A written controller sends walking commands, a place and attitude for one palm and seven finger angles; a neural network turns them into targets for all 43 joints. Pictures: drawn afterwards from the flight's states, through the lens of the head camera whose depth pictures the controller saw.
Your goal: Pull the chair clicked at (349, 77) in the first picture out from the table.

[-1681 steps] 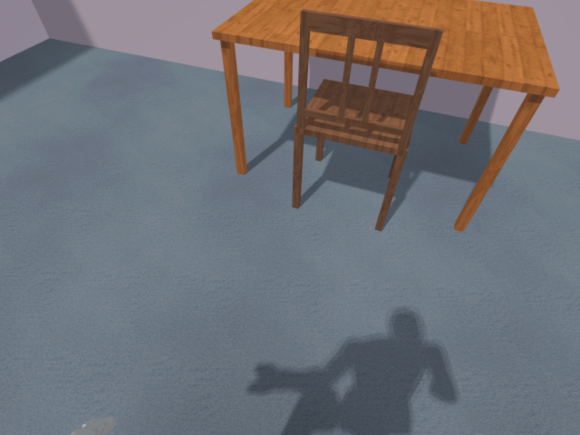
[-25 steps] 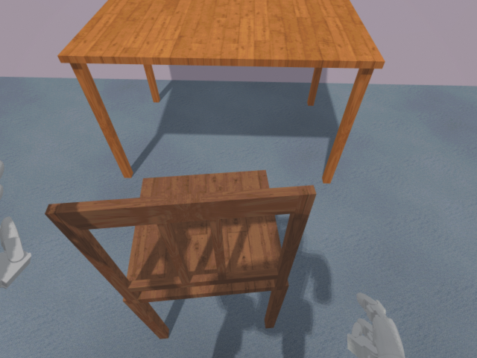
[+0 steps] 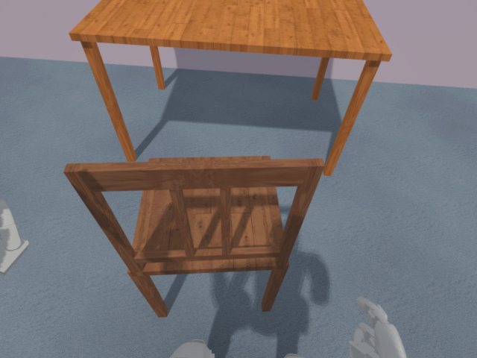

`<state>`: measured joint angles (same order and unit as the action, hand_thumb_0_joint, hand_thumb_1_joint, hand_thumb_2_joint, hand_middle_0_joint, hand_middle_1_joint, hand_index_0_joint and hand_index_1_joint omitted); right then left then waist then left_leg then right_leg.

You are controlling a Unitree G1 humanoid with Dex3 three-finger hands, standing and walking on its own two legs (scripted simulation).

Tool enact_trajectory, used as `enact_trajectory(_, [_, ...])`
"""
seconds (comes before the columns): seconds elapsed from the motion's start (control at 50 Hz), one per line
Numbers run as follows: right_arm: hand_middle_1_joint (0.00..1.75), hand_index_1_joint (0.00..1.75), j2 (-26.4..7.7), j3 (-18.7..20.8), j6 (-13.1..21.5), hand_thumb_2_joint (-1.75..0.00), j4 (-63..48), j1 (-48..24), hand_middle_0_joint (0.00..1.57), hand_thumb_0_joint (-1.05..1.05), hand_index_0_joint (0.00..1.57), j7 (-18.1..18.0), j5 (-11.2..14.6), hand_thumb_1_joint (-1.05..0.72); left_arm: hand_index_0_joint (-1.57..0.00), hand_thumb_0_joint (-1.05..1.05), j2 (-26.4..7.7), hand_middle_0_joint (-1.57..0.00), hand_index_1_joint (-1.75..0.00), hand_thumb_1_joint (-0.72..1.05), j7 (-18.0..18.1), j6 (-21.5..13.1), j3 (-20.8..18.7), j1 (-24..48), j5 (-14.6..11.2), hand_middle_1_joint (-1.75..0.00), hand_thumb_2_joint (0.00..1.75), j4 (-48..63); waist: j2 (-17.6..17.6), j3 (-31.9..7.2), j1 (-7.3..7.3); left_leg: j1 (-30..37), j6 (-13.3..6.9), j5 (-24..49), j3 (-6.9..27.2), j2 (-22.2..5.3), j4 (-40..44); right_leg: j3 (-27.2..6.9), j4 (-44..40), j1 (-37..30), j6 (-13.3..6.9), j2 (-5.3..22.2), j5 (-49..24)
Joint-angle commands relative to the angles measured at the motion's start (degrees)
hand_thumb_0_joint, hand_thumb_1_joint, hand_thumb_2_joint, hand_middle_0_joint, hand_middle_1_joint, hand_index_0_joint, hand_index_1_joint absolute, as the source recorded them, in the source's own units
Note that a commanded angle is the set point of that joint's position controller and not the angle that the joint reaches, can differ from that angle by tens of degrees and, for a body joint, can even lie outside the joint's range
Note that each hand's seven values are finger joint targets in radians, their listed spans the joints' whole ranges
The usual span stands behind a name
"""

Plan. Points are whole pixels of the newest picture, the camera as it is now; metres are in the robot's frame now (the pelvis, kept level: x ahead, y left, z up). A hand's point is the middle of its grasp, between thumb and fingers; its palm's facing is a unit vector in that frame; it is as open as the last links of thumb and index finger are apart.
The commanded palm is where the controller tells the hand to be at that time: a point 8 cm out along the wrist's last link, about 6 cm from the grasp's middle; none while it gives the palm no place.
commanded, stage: step back with the hand held close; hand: left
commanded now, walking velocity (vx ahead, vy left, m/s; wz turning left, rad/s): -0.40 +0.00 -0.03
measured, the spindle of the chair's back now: (184, 225) +0.38 +0.15 -0.07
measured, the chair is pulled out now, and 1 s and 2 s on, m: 0.64 0.64 0.64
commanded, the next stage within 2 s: stop stepping back and stand still in 0.46 s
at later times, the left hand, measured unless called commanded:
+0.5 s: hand (29, 301) +0.14 +0.22 +0.19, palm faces +0.26 -0.82 -0.51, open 7.4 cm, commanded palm +0.09 +0.28 +0.20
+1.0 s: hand out of the picture +0.03 +0.25 +0.18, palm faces +0.44 -0.81 -0.37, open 7.4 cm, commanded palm -0.03 +0.29 +0.20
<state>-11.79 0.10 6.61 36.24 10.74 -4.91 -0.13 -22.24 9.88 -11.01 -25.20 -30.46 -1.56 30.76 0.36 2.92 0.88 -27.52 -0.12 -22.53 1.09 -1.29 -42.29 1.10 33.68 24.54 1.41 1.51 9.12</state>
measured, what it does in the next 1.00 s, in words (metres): walks backwards: right foot, then left foot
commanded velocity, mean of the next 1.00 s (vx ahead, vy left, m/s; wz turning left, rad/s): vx -0.11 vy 0.01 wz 0.00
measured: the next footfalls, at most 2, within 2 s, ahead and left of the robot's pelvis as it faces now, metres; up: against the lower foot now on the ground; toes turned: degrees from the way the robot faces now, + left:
right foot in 0.32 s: -0.05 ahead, -0.15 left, +0.00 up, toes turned -3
left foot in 0.56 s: +0.01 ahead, +0.10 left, +0.00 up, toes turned -3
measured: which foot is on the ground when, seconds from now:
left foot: down 0.00-0.40, up 0.42-0.54, down 0.56-0.78, up 0.80-0.96, down 0.98-1.00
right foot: down 0.00-0.10, up 0.12-0.30, down 0.32-1.00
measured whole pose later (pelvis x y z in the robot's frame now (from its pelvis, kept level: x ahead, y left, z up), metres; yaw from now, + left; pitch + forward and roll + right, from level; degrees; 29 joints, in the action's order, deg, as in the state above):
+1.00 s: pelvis -0.18 -0.01 +0.01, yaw -2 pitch -2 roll -1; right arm -12.8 0.4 6.0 39.1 16.8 -5.2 0.3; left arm -22.2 9.4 -9.7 -23.9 -28.6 -1.4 25.9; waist -1.8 -2.5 -1.6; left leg -13.4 -2.7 -18.5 -1.0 0.4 -32.3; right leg 5.0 32.4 19.3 -0.1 2.4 15.2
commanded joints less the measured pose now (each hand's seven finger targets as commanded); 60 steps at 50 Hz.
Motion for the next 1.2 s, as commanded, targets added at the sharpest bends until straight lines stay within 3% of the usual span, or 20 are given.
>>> enact_trajectory(0.0, [0.30, 0.30, -6.43, 2.96, 1.94, -0.90, -7.55, -4.76, 0.20, 0.00, 0.20, -0.17, 0.02, -0.90, -0.20, 0.00, -13.50, -0.20, -0.30, 0.90, 1.90, -3.13, -7.79, 3.64, -0.34, -0.30, 0.90, 13.54, -8.21, -9.94, -1.59, 11.63, -0.30, -1.27, 1.55, 0.13, 2.10, -10.75, -16.11, 3.54, -6.48, 11.83, 12.16])
enact_trajectory(0.08, [0.30, 0.30, -7.95, 3.42, 3.10, -0.90, -9.92, -6.56, 0.20, 0.00, 0.20, -1.12, 0.35, -0.90, -0.20, 0.00, -12.93, -0.20, -0.30, 0.90, 1.88, -4.94, -10.37, 0.18, 0.48, -0.30, 0.90, 15.71, 19.20, -9.39, -1.60, -12.24, -6.92, -18.44, 17.87, -15.34, 30.93, -0.13, 12.60, -15.82, -0.13, -2.37, 12.89])
enact_trajectory(0.16, [0.30, 0.30, -7.50, 4.82, 5.17, -0.90, -7.82, -4.29, 0.20, 0.00, 0.20, -0.52, 0.43, -0.90, -0.20, 0.00, -13.22, -0.20, -0.30, 0.90, 0.56, -5.62, -10.96, -2.55, -1.30, -0.30, 0.90, 12.95, 10.94, -9.30, -0.75, 1.33, -8.01, 9.05, 13.59, -15.76, 23.57, -1.54, 13.21, -6.79, -1.01, -1.64, 17.92])
enact_trajectory(0.26, [0.30, 0.30, -8.42, 3.76, 7.23, -0.90, -4.06, -4.11, 0.20, 0.00, 0.20, 0.55, -0.97, -0.90, -0.20, 0.00, -12.91, -0.20, -0.30, 0.90, -1.27, -6.79, -7.80, 0.74, -1.44, -0.30, 0.90, 12.35, 14.08, -12.21, 0.02, 16.31, -6.54, 32.13, 11.66, -14.80, 18.04, -1.68, -5.99, -8.36, -1.36, -1.11, 8.90])
enact_trajectory(0.32, [0.30, 0.30, -8.12, 3.32, 6.78, -0.90, -5.36, -5.42, 0.20, 0.00, 0.20, 0.93, -0.68, -0.90, -0.20, 0.00, -13.35, -0.20, -0.30, 0.90, -2.47, -7.83, -7.84, 1.71, -1.94, -0.30, 0.90, 13.13, 10.49, -14.98, 0.55, 18.55, -4.35, 31.20, 8.58, -12.73, 13.66, -0.55, -13.44, -11.46, -1.31, -0.44, 0.60])
enact_trajectory(0.34, [0.30, 0.30, -8.56, 4.29, 6.23, -0.90, -6.22, -4.63, 0.20, 0.00, 0.20, 1.04, -0.10, -0.90, -0.20, 0.00, -12.50, -0.20, -0.30, 0.90, -3.19, -7.54, -6.72, 1.19, -1.85, -0.30, 0.90, 14.22, 2.82, -16.11, 0.27, 19.37, -1.78, 28.75, 4.72, -9.03, 9.65, -0.61, -13.40, -10.78, -2.14, -0.05, -5.37])
enact_trajectory(0.38, [0.30, 0.30, -6.71, 4.29, 4.99, -0.90, -8.34, -5.60, 0.20, 0.00, 0.20, 0.71, 1.47, -0.90, -0.20, 0.00, -14.95, -0.20, -0.30, 0.90, -3.21, -7.43, -8.92, -2.82, -3.07, -0.30, 0.90, 14.11, -9.07, -14.99, -0.60, 16.94, 1.09, 10.17, -1.86, -0.53, -1.23, -8.54, -16.03, -5.49, -6.73, 10.49, -12.43])
enact_trajectory(0.42, [0.30, 0.30, -5.01, 3.89, 2.88, -0.90, -8.54, -8.19, 0.20, 0.00, 0.20, 0.46, 1.15, -0.90, -0.20, 0.00, -15.71, -0.20, -0.30, 0.90, -1.98, -6.53, -10.76, -4.20, -2.78, -0.30, 0.90, 12.34, -9.34, -9.84, -0.66, 6.39, 1.59, -0.37, 1.43, 1.63, -12.99, -14.11, -16.97, -3.45, -12.13, 18.47, -16.17])
enact_trajectory(0.48, [0.30, 0.30, -3.22, 1.46, 1.46, -0.90, -8.50, -9.31, 0.20, 0.00, 0.20, -0.99, 0.54, -0.90, -0.20, 0.00, -13.76, -0.20, -0.30, 0.90, -1.02, -5.82, -10.23, -3.42, -1.55, -0.30, 0.90, 9.78, -5.90, -7.33, -2.03, 3.85, 0.95, 5.79, 2.15, -0.27, 11.03, -5.66, -7.49, -13.08, -6.51, 11.15, -29.76])
enact_trajectory(0.5, [0.30, 0.30, -4.54, 2.07, 1.21, -0.90, -8.20, -8.14, 0.20, 0.00, 0.20, -1.62, 0.58, -0.90, -0.20, 0.00, -14.56, -0.20, -0.30, 0.90, -0.62, -5.98, -10.93, -3.66, -1.45, -0.30, 0.90, 9.75, -3.64, -8.82, -2.02, 8.63, 0.10, 25.12, 2.08, -2.45, 21.16, -2.30, -2.54, -13.72, -2.94, 6.27, -26.49])
enact_trajectory(0.54, [0.30, 0.30, -6.98, 4.34, 2.21, -0.90, -8.36, -5.05, 0.20, 0.00, 0.20, -0.55, 0.92, -0.90, -0.20, 0.00, -13.47, -0.20, -0.30, 0.90, -1.74, -6.80, -8.77, -3.61, -2.91, -0.30, 0.90, 12.19, 7.91, -14.90, -0.94, 22.17, -4.99, 55.45, 11.19, -15.41, 22.30, -1.70, 8.49, -6.34, -1.29, -0.16, 10.50])
enact_trajectory(0.58, [0.30, 0.30, -5.76, 3.89, 3.54, -0.90, -8.35, -4.59, 0.20, 0.00, 0.20, 0.28, -0.84, -0.90, -0.20, 0.00, -11.94, -0.20, -0.30, 0.90, -1.85, -5.55, -7.40, -7.06, -2.98, -0.30, 0.90, 12.32, 17.33, -16.38, -0.62, 19.32, -8.35, 45.97, 14.14, -16.84, 22.21, -3.81, 15.70, -4.45, -0.10, -1.09, 23.12])
enact_trajectory(0.72, [0.30, 0.30, -7.00, 2.46, 3.45, -0.90, -9.19, -3.95, 0.20, 0.00, 0.20, 0.24, 1.06, -0.90, -0.20, 0.00, -15.01, -0.20, -0.30, 0.90, 0.13, -3.31, -9.24, -5.10, -1.73, -0.30, 0.90, 12.98, 6.95, -6.21, -1.93, 0.87, -1.23, -12.35, 3.56, -3.57, 18.83, -0.07, -14.16, -18.61, -2.19, 1.78, 12.76])
enact_trajectory(0.78, [0.30, 0.30, -7.30, 3.95, 1.81, -0.90, -7.65, -1.36, 0.20, 0.00, 0.20, -0.35, 1.13, -0.90, -0.20, 0.00, -14.27, -0.20, -0.30, 0.90, 0.22, -1.80, -7.58, -0.73, -1.08, -0.30, 0.90, 9.45, -9.06, -2.86, -2.67, 12.64, 1.23, -3.65, -0.67, 3.62, -14.81, -19.55, -27.60, 10.94, -10.23, 15.55, 37.69])
enact_trajectory(0.82, [0.30, 0.30, -6.62, 2.63, 0.83, -0.90, -6.33, -1.08, 0.20, 0.00, 0.20, 0.10, 0.82, -0.90, -0.20, 0.00, -12.95, -0.20, -0.30, 0.90, 0.00, -1.40, -6.15, 3.46, -1.26, -0.30, 0.90, 5.23, -10.22, -3.00, -4.32, 12.97, -0.12, -1.04, 0.07, 1.69, -19.36, -13.58, -25.97, 13.02, -9.19, 16.71, 33.29])
enact_trajectory(0.92, [0.30, 0.30, -7.04, 2.11, 3.36, -0.90, -7.26, -1.86, 0.20, 0.00, 0.20, -1.15, 0.39, -0.90, -0.20, 0.00, -11.39, -0.20, -0.30, 0.90, 0.43, -2.71, -3.85, 7.10, 0.38, -0.30, 0.90, 7.03, -1.68, -1.47, -2.80, 12.36, -3.18, -5.50, -1.51, 0.60, 22.14, -5.35, -15.08, -4.38, -4.69, 8.11, 26.55])
enact_trajectory(0.96, [0.30, 0.30, -8.17, 3.31, 4.60, -0.90, -8.63, -1.92, 0.20, 0.00, 0.20, -0.34, 1.01, -0.90, -0.20, 0.00, -12.13, -0.20, -0.30, 0.90, 0.64, -3.69, -4.62, 4.48, 0.86, -0.30, 0.90, 10.94, 14.22, -4.29, -1.12, 15.13, -6.75, 2.25, 11.82, -9.34, 29.46, 2.02, 4.39, -6.07, -1.70, 0.02, 13.16])
enact_trajectory(1.0, [0.30, 0.30, -5.99, 2.57, 4.55, -0.90, -8.35, -3.65, 0.20, 0.00, 0.20, 0.41, 0.52, -0.90, -0.20, 0.00, -12.60, -0.20, -0.30, 0.90, 0.09, -3.29, -5.21, 3.77, 1.21, -0.30, 0.90, 10.88, 21.43, -1.30, -2.35, 0.40, -9.47, -20.00, 21.18, -13.74, 37.07, 0.75, 19.94, -6.95, -0.79, -0.23, 16.15])
enact_trajectory(1.06, [0.30, 0.30, -5.95, 2.67, 5.37, -0.90, -7.40, -2.40, 0.20, 0.00, 0.20, 1.18, 1.56, -0.90, -0.20, 0.00, -13.98, -0.20, -0.30, 0.90, -0.23, -4.03, -6.37, 2.65, 1.41, -0.30, 0.90, 9.71, 7.02, 0.89, -0.67, 0.35, -8.60, -8.11, 12.64, -11.08, 30.52, 2.27, 5.36, -10.77, -0.94, 0.48, 14.98])
enact_trajectory(1.18, [0.30, 0.30, -7.05, 2.77, 4.65, -0.90, -5.40, -0.31, 0.20, 0.00, 0.20, 0.10, 0.49, -0.90, -0.20, 0.00, -11.52, -0.20, -0.30, 0.90, -0.68, -4.68, -5.66, 3.75, -0.24, -0.30, 0.90, 5.22, 6.59, -3.61, -3.27, 2.51, -3.43, -8.17, 6.24, -4.16, 21.07, -1.85, -13.63, -19.01, -4.91, 2.50, 11.38])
